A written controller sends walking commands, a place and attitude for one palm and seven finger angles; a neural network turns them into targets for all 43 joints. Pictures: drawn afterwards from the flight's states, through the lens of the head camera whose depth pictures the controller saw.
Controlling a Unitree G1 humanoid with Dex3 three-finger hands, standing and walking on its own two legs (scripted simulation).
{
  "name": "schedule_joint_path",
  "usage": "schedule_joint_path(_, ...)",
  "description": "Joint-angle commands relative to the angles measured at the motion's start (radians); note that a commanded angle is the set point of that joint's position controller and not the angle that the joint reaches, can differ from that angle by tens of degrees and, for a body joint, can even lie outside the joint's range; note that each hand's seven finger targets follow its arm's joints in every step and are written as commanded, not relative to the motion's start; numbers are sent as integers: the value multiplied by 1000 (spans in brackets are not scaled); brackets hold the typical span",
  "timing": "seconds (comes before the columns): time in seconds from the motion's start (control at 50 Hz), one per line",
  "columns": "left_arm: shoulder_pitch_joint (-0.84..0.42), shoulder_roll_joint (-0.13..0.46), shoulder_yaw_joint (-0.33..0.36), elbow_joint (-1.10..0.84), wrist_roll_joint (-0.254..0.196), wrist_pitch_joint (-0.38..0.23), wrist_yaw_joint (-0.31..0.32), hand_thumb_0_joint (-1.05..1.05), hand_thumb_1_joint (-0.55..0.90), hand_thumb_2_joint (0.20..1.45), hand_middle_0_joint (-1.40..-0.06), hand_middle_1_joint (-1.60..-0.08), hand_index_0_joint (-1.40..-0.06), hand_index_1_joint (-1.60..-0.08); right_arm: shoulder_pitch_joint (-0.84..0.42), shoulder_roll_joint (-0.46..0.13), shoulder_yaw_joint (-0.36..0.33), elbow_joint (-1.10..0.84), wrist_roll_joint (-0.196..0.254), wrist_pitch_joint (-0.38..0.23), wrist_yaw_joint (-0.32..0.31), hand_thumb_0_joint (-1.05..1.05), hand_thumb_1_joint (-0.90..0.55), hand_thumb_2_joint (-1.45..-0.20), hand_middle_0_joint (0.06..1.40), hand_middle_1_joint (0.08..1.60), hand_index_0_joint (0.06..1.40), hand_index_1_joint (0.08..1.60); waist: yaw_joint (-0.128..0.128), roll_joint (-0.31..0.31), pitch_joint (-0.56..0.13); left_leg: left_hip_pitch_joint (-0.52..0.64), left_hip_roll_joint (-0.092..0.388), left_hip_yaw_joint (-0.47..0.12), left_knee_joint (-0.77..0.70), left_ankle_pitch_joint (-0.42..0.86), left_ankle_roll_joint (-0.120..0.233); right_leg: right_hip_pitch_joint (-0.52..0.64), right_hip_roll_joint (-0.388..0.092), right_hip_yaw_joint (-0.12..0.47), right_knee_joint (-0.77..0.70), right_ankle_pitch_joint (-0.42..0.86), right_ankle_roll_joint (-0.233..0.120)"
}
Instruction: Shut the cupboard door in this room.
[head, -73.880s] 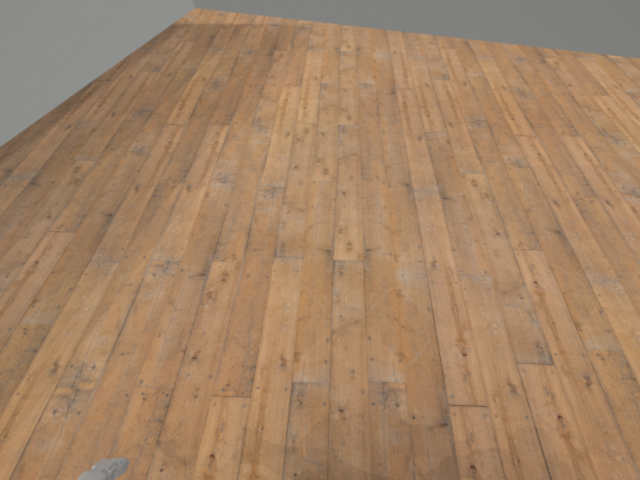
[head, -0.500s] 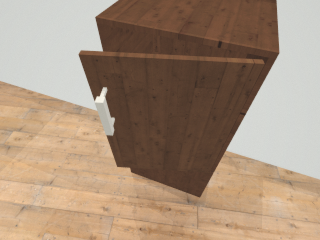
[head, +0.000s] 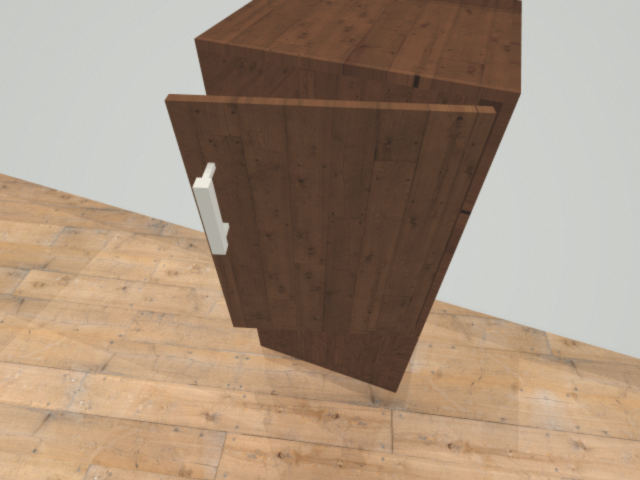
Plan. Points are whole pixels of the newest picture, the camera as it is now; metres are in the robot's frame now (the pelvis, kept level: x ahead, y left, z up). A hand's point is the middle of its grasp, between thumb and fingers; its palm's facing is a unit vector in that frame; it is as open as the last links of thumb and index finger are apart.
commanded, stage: raise the hand and make a fist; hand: left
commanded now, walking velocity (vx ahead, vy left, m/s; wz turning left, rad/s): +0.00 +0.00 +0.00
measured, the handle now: (215, 210) +0.49 +0.20 +0.05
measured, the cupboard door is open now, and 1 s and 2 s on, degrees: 17 17 17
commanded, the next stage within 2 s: bring the fist close to the handle in 1.88 s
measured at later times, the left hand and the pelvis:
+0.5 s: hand (175, 477) +0.14 +0.18 -0.04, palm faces +0.11 -0.99 -0.03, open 5.6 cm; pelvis -0.01 -0.02 -0.10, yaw +4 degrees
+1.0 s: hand (175, 411) +0.20 +0.18 +0.01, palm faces +0.00 -1.00 -0.04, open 3.4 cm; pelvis +0.01 +0.00 -0.07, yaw +3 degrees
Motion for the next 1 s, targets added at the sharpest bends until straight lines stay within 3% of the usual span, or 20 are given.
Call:
schedule_joint_path(0.0, 33, 21, -42, -1062, -167, -135, 57, 0, 900, 900, -237, -340, -237, -340, -151, -187, -24, -346, 59, -310, -77, 0, -900, -900, 200, 300, 200, 300, 5, 290, -318, 29, 53, -83, -85, 86, -59, 5, 70, -67, 101, -56, -49)
schedule_joint_path(0.02, -20, -13, -94, -973, -169, -126, 73, 0, 900, 900, -255, -360, -255, -360, -156, -181, -11, -328, 88, -343, -71, 0, -900, -900, 200, 300, 200, 300, -32, 127, -68, -139, 25, -120, -89, -120, -45, -95, 57, -68, 71, -105, -30)
schedule_joint_path(0.04, -84, 28, -47, -974, -170, -170, 76, 0, 900, 900, -273, -380, -273, -380, -142, -216, -35, -359, 77, -366, -64, 0, -900, -900, 200, 300, 200, 300, -61, 43, 53, -208, 5, -138, -48, -206, -31, -162, 44, -51, 30, -182, -23)
schedule_joint_path(0.06, -65, 70, 3, -926, -156, -228, 65, 0, 900, 900, -292, -400, -292, -400, -129, -228, -49, -378, 59, -381, -56, 0, -900, -900, 200, 300, 200, 300, -63, -49, 67, -264, -9, -136, 9, -246, -29, -240, 38, -49, 39, -280, -21)
schedule_joint_path(0.08, -48, 60, 19, -854, -154, -297, 41, 0, 900, 900, -310, -420, -310, -420, -134, -230, -60, -401, 41, -390, -45, 0, -900, -900, 200, 300, 200, 300, -61, -147, 67, -333, -17, -134, 79, -266, -33, -325, 39, -53, 80, -350, -20)
schedule_joint_path(0.1, 32, 66, 58, -775, -160, -368, -3, 0, 900, 900, -328, -440, -328, -440, -145, -223, -75, -438, 36, -398, -28, 0, -900, -900, 200, 300, 200, 300, -18, -135, 26, -382, -35, -106, 154, -237, -41, -354, 32, -33, 123, -377, -27)
schedule_joint_path(0.14, 193, 50, 109, -703, -212, -534, -128, 0, 900, 900, -365, -480, -365, -480, -169, -204, -94, -503, 17, -400, 3, 0, -900, -900, 200, 300, 200, 300, 51, -251, -92, -508, -41, -73, 301, -204, -49, -395, 24, 12, 219, -466, -35)
schedule_joint_path(0.16, 215, 62, 132, -703, -237, -616, -203, 0, 900, 900, -383, -500, -383, -500, -183, -208, -101, -530, 16, -390, 16, 0, -900, -900, 200, 300, 200, 300, 62, -272, -131, -575, -44, -67, 367, -194, -51, -395, 15, 50, 259, -474, -42)
schedule_joint_path(0.18, 210, 99, 169, -711, -258, -691, -279, 0, 900, 900, -402, -520, -402, -520, -198, -213, -110, -557, 17, -379, 23, 0, -900, -900, 200, 300, 200, 300, 64, -265, -161, -639, -45, -65, 427, -194, -50, -386, 1, 95, 294, -459, -46)
schedule_joint_path(0.2, 228, 161, 230, -686, -266, -736, -350, 0, 900, 900, -420, -540, -420, -540, -191, -217, -120, -579, 26, -364, 34, 0, -900, -900, 200, 300, 200, 300, 75, -171, -188, -672, -45, -65, 470, -190, -48, -375, -11, 136, 327, -432, -59)
schedule_joint_path(0.22, 227, 179, 233, -741, -282, -734, -390, 0, 900, 900, -438, -560, -438, -560, -217, -219, -119, -634, 36, -353, 36, 0, -900, -900, 200, 300, 200, 300, 91, -94, -227, -693, -53, -55, 476, -221, -37, -376, -12, 149, 341, -469, -61)
schedule_joint_path(0.26, 195, 197, 226, -866, -320, -655, -421, 0, 900, 900, -475, -600, -475, -600, -262, -225, -120, -720, 61, -325, 21, 0, -900, -900, 200, 300, 200, 300, 88, -47, -221, -709, -60, -42, 472, -306, -22, -396, -6, 181, 318, -592, -53)
schedule_joint_path(0.32, 96, 217, 217, -1123, -334, -577, -379, 0, 900, 900, -530, -660, -530, -660, -232, -213, -108, -769, 63, -298, -10, 0, -900, -900, 200, 300, 200, 300, 58, 16, -260, -678, -39, -73, 484, -321, -7, -441, 13, 177, 346, -588, -46)
schedule_joint_path(0.4, -40, 215, 160, -1393, -301, -634, -298, 0, 900, 900, -603, -740, -603, -740, -170, -207, -90, -740, 42, -295, -38, 0, -900, -900, 200, 300, 200, 300, -3, 69, -307, -623, -12, -105, 553, -178, 8, -496, 53, 118, 431, -353, -48)
schedule_joint_path(0.48, 1, 174, 109, -1308, -281, -620, -337, 0, 900, 900, -677, -820, -677, -820, -140, -214, -85, -687, 43, -293, -48, 0, -900, -900, 200, 300, 200, 300, -31, 69, -330, -599, -1, -117, 579, -81, 6, -517, 67, 59, 483, -167, -43)
schedule_joint_path(0.62, 168, 220, 224, -1283, -310, -388, -379, 0, 900, 900, -805, -960, -805, -960, -175, -185, -81, -725, 57, -243, -47, 0, -900, -900, 200, 300, 200, 300, 47, 17, -437, -549, -8, -114, 499, 49, -4, -311, 56, 38, 451, -13, -37)
schedule_joint_path(0.7, 179, 216, 257, -1317, -327, -402, -331, 0, 900, 900, -878, -1040, -878, -1040, -184, -168, -74, -721, 49, -234, -42, 0, -900, -900, 200, 300, 200, 300, 63, -1, -411, -518, -6, -120, 466, 111, -11, -293, 63, 5, 460, 60, -39)
schedule_joint_path(0.84, 150, 185, 186, -1291, -307, -455, -331, 0, 900, 900, -1007, -1180, -1007, -1180, -140, -200, -73, -725, 49, -242, -37, 0, -900, -900, 200, 300, 200, 300, 15, -26, -327, -508, -2, -121, 425, 19, -15, -354, 59, -2, 419, -56, -37)
schedule_joint_path(0.9, 108, 229, 202, -1350, -304, -458, -322, 0, 900, 900, -1062, -1240, -1062, -1240, -137, -207, -67, -734, 50, -245, -41, 0, -900, -900, 200, 300, 200, 300, 26, 52, -338, -477, -6, -120, 403, 19, -14, -327, 58, 3, 409, -65, -47)
schedule_joint_path(0.98, 91, 221, 206, -1355, -304, -445, -298, 0, 900, 900, -1135, -1320, -1135, -1320, -126, -204, -62, -739, 55, -239, -43, 0, -900, -900, 200, 300, 200, 300, 25, 54, -321, -442, -2, -125, 364, 7, -18, -319, 63, -13, 388, -76, -44)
